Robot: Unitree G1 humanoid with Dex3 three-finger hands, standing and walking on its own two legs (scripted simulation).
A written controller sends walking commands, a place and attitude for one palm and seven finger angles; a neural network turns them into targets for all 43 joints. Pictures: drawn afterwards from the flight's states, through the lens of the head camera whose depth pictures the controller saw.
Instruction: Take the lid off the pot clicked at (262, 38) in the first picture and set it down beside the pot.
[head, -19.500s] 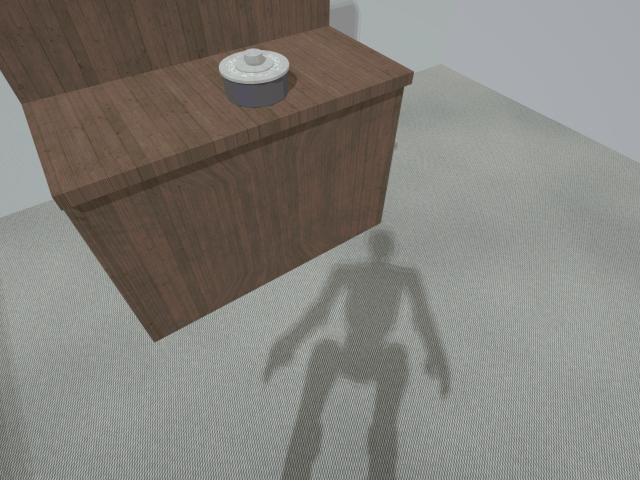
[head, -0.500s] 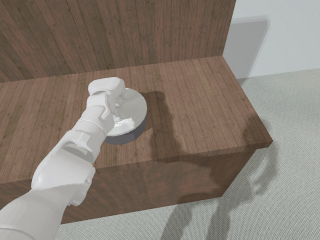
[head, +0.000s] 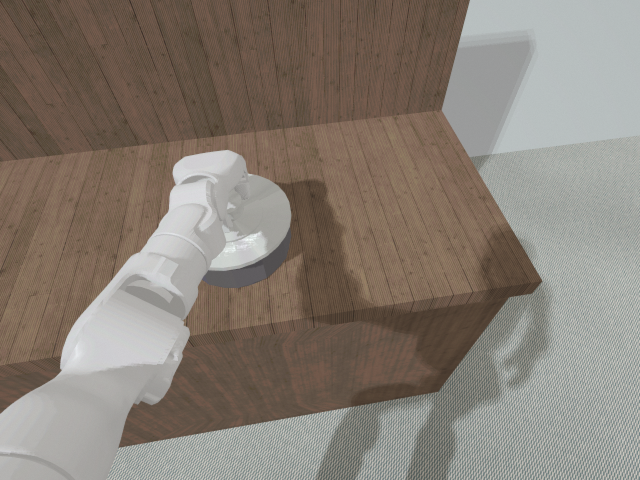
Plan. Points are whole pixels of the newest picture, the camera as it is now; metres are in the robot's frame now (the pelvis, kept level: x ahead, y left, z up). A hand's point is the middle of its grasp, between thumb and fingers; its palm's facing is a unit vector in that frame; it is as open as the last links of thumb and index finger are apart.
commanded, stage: close the fingers and squeeze the knob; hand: left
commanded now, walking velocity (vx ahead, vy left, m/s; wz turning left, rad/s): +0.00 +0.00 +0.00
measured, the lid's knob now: (225, 205) +0.50 +0.12 +0.04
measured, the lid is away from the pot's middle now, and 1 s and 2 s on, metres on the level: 0.01 0.00 0.01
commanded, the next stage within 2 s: lift the lid straight up in 0.02 s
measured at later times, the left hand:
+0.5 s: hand (219, 198) +0.47 +0.11 +0.09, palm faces -0.30 -0.08 -0.95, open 8.1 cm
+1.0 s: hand (212, 178) +0.47 +0.11 +0.12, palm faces -0.27 -0.09 -0.96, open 8.1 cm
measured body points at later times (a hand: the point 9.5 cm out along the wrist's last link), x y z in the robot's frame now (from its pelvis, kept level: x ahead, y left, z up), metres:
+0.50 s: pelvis +0.00 +0.00 +0.00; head +0.04 -0.03 +0.45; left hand +0.48 +0.11 +0.14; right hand +0.06 -0.25 -0.14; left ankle +0.02 +0.10 -0.73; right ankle -0.06 -0.12 -0.73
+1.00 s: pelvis +0.00 +0.00 +0.00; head +0.03 -0.03 +0.45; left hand +0.48 +0.12 +0.18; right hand +0.09 -0.26 -0.13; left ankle +0.02 +0.10 -0.73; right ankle -0.06 -0.12 -0.73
